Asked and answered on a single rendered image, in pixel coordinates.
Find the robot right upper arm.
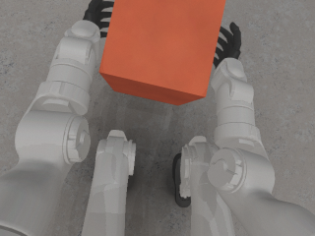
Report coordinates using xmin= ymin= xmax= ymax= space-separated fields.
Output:
xmin=207 ymin=147 xmax=315 ymax=236

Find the right robot hand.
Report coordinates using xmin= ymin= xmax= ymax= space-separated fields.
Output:
xmin=213 ymin=22 xmax=242 ymax=69

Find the right robot forearm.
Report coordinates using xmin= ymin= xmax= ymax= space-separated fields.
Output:
xmin=211 ymin=57 xmax=270 ymax=161

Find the left robot forearm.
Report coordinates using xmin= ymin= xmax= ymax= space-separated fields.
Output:
xmin=15 ymin=20 xmax=101 ymax=153

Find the carton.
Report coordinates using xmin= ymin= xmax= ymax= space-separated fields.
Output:
xmin=98 ymin=0 xmax=226 ymax=106

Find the left robot thigh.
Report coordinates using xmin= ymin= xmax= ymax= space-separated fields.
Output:
xmin=81 ymin=136 xmax=136 ymax=236

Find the robot left upper arm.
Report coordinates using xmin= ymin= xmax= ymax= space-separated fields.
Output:
xmin=0 ymin=109 xmax=91 ymax=236

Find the left robot hand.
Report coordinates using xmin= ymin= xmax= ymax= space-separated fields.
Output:
xmin=83 ymin=0 xmax=114 ymax=38

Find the robot right foot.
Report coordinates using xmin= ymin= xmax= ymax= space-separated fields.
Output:
xmin=172 ymin=152 xmax=191 ymax=207

